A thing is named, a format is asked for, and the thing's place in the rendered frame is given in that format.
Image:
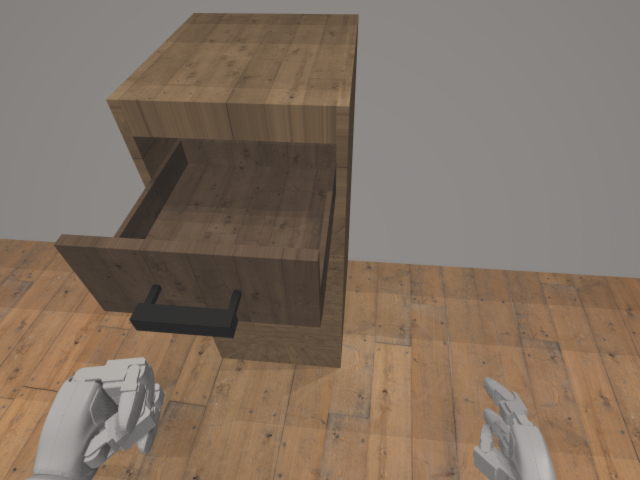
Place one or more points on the drawer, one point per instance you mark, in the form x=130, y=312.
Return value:
x=219, y=216

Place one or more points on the cabinet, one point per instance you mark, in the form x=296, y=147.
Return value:
x=255, y=77

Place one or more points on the robot right hand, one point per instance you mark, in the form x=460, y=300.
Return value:
x=522, y=444

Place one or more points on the robot left hand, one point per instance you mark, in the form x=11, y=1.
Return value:
x=117, y=396

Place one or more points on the handle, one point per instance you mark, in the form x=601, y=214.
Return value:
x=152, y=317

